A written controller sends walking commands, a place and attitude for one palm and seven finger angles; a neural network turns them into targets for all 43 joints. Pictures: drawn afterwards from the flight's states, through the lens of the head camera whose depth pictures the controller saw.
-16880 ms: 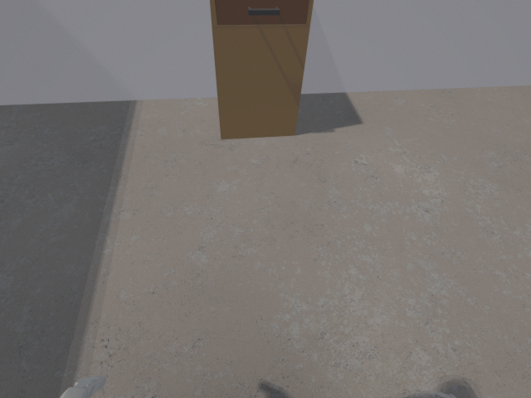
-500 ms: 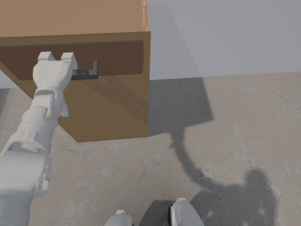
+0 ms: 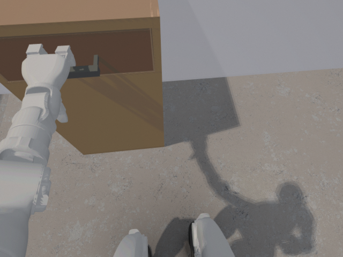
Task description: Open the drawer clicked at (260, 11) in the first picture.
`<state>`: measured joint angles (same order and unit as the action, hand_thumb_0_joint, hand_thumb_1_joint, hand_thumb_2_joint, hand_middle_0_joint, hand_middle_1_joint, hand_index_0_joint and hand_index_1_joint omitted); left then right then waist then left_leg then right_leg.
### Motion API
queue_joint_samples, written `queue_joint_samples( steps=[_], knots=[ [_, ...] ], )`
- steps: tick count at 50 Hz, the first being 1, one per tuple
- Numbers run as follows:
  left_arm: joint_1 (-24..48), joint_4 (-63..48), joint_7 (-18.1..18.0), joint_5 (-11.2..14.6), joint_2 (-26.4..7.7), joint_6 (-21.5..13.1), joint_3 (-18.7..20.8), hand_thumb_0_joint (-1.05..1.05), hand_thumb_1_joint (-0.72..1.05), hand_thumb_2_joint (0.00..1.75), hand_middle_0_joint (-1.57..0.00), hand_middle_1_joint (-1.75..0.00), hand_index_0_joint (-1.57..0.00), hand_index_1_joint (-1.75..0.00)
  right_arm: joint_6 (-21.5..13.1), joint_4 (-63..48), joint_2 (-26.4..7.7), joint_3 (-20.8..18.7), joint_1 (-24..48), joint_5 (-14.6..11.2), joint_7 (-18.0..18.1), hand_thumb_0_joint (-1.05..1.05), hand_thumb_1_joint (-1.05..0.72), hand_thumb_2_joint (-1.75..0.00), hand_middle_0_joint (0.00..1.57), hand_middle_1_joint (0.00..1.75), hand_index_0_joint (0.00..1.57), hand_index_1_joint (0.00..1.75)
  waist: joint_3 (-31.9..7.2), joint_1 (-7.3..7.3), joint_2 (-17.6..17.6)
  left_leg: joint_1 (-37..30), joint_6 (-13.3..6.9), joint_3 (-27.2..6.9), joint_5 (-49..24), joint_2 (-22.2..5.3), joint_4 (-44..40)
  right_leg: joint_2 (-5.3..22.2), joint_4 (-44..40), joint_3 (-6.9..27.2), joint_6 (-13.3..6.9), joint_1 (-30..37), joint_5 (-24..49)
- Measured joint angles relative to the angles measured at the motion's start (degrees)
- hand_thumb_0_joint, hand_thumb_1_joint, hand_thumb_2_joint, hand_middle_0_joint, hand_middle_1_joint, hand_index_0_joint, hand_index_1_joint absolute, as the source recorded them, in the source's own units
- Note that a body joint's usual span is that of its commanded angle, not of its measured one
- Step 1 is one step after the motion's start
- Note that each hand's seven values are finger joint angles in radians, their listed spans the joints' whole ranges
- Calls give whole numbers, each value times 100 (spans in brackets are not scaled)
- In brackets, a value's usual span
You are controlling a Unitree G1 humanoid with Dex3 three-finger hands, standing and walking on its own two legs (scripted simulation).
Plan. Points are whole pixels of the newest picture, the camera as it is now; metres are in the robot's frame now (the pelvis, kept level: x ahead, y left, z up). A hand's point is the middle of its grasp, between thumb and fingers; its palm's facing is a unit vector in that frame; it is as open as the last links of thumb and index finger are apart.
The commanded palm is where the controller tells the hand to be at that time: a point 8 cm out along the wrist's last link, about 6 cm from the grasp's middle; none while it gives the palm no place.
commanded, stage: lower the fingers behind the handle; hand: left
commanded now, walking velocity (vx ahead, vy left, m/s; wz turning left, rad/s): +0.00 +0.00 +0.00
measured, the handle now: (71, 66) +0.58 +0.22 +0.03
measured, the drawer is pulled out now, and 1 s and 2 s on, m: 0.00 0.00 0.00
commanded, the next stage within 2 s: lift the fingers back up to retry in 0.08 s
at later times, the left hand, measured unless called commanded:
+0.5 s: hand (73, 80) +0.52 +0.20 +0.04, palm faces -0.06 -0.03 -1.00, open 13.8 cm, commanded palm +0.51 +0.22 +0.10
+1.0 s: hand (47, 70) +0.51 +0.24 +0.09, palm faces -0.08 +0.01 -1.00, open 13.7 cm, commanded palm +0.50 +0.23 +0.14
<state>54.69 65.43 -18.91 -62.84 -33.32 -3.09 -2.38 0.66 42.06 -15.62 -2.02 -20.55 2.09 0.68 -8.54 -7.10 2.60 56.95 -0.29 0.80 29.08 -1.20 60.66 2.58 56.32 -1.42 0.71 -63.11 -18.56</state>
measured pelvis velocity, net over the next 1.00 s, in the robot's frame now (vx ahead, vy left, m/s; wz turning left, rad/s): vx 0.04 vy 0.00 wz -0.02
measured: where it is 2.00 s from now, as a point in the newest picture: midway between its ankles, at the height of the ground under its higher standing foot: outside the picture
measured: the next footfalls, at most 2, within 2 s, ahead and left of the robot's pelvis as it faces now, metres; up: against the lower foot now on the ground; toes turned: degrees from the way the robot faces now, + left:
none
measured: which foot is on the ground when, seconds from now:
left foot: down 0.00-1.00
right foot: down 0.00-1.00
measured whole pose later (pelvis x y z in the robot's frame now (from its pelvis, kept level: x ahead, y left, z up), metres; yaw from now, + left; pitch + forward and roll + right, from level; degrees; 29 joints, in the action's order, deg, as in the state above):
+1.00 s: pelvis +0.04 +0.00 +0.05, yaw -1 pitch +18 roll -1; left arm 45.5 58.9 -15.4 -61.0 -28.6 -2.7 -3.1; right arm 4.7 41.1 -16.0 -3.2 -18.8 0.4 1.2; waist -7.4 -3.7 2.9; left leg 34.5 -0.4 1.9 24.3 -1.3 40.8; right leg 1.8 38.5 -0.9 1.2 -41.4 -14.9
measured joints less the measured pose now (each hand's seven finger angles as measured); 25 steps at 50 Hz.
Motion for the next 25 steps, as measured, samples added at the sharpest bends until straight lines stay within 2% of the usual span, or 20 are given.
queue_joint_samples(
  steps=[10, 17, 21, 25],
  knots=[
    [79, 19, -58, -50, -41, 49, -34, 0, -49, 30, -16, -123, -32, -120, -38, -2, -11, 6, 49, -14, 1, 0, -91, -89, 20, 30, 21, 30, 10, -25, 3, 122, 23, -35, -24, -5, 51, -3, 34, -30, -23, -104, 23],
    [42, -47, 121, 41, 11, 107, -46, 0, -49, 30, -18, -121, -32, -120, -46, -29, 11, -12, 65, -21, 22, 0, -91, -89, 20, 30, 21, 30, 64, -29, 37, -67, 22, -42, -89, -1, -142, -4, -161, -41, -19, 96, 79],
    [-82, -130, 227, 83, 187, -69, -68, 0, -49, 30, -22, -121, -32, -120, -38, -10, 34, -8, 37, -15, 40, 0, -91, -89, 20, 30, 21, 30, 81, -27, 48, -317, 19, -39, -135, -5, -360, -14, -373, -46, -9, 349, 117],
    [-329, -358, 121, 35, 347, -314, 173, 0, -49, 30, -27, -120, -32, -120, 25, -18, 37, 23, 33, 12, 40, 0, -91, -89, 20, 30, 21, 30, 67, -72, 41, -598, 12, 9, -161, -27, -589, -46, -575, -8, 1, 601, 144]
  ],
)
